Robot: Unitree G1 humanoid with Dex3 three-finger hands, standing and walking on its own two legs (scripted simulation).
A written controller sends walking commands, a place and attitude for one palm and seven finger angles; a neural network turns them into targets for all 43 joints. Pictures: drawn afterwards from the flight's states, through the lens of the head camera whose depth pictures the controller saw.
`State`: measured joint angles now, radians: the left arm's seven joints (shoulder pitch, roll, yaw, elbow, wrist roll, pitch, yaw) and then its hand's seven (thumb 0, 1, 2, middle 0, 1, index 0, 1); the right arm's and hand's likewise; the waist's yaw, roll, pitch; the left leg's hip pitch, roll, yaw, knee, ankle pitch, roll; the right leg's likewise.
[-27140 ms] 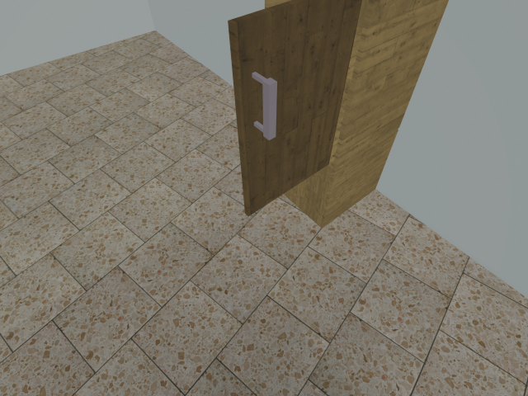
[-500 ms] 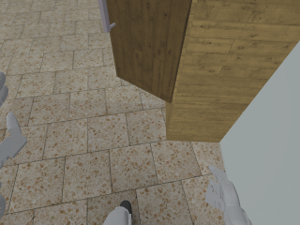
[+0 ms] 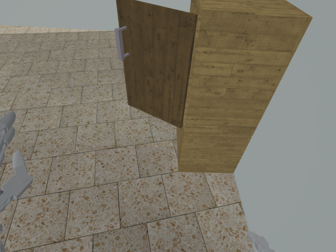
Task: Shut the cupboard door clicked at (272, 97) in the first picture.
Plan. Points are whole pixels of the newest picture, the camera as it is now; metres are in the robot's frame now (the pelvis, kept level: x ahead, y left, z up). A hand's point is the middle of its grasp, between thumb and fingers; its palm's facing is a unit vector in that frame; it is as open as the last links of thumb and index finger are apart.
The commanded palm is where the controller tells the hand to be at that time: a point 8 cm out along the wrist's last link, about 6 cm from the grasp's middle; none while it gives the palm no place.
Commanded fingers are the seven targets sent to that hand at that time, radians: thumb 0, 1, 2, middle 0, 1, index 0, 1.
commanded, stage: stop stepping back and stand still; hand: left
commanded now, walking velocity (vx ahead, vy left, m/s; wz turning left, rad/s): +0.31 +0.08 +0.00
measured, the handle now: (122, 43) +0.98 +0.25 +0.07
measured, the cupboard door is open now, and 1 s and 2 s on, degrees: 59 59 59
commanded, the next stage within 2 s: let the arm hang, fingers relaxed in 0.40 s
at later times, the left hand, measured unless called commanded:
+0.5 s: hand (14, 175) +0.20 +0.27 +0.17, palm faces +0.45 -0.77 -0.45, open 7.4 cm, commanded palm none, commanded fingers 0.00 0.90 0.90 -0.20 -0.30 -0.20 -0.30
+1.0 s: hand out of the picture +0.02 +0.23 -0.17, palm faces +0.08 -0.97 -0.22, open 7.1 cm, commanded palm none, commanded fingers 0.00 0.90 0.90 -0.20 -0.30 -0.20 -0.30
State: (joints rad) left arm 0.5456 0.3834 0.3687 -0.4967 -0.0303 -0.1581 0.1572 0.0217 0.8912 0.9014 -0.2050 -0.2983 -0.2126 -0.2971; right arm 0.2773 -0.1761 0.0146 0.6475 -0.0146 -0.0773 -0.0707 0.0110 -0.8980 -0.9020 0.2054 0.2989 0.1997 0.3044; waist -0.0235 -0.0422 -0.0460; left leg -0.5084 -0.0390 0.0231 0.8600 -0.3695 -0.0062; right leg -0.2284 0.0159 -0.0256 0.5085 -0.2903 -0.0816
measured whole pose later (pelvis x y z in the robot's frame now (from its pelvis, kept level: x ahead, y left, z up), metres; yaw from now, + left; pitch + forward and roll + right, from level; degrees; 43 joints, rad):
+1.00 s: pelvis +0.01 +0.04 +0.00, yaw +3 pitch -1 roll -1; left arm 0.29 0.21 0.02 0.98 0.01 0.02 0.01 -0.02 0.96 0.90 -0.20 -0.30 -0.21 -0.30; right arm 0.27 -0.19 0.01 0.99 -0.03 0.03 -0.02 0.01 -0.90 -0.90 0.20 0.30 0.20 0.30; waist -0.01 0.00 0.03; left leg -0.22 0.05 0.07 0.48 -0.24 0.00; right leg -0.21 0.01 -0.13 0.42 -0.20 -0.04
